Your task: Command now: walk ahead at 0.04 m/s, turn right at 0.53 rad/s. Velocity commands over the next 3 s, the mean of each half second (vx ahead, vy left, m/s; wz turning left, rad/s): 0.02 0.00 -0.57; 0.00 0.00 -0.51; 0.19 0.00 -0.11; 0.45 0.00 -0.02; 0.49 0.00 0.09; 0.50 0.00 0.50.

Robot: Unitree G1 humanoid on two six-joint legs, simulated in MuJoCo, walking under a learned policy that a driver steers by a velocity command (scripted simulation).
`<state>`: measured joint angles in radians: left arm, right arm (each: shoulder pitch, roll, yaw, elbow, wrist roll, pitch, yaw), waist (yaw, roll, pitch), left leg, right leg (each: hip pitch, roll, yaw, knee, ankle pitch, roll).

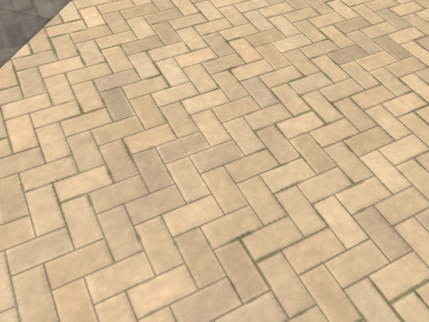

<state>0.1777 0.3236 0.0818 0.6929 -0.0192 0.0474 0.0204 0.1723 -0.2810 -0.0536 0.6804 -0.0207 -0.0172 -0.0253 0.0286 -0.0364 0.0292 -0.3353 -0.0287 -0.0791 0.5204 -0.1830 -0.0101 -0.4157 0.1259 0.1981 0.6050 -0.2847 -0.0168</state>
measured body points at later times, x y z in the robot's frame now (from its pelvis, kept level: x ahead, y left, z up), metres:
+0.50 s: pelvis +0.00 -0.03 +0.00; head +0.03 -0.07 +0.45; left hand +0.24 +0.19 -0.07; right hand +0.05 -0.35 -0.11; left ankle +0.02 +0.12 -0.66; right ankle -0.02 -0.12 -0.73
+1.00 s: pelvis +0.02 -0.01 +0.01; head +0.05 +0.00 +0.46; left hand +0.31 +0.16 -0.09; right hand -0.01 -0.32 -0.08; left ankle +0.09 +0.09 -0.73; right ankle -0.08 -0.11 -0.66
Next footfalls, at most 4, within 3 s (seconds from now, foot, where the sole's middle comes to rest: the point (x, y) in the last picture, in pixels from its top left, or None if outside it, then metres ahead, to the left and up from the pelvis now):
0.38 right None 0.02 -0.13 -0.77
0.84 left None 0.12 0.06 -0.77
1.18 right None -0.05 -0.14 -0.77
1.52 left None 0.21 0.00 -0.77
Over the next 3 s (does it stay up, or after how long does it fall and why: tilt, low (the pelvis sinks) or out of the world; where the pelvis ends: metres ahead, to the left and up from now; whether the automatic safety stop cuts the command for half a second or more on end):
stays up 0.78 -0.45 0.01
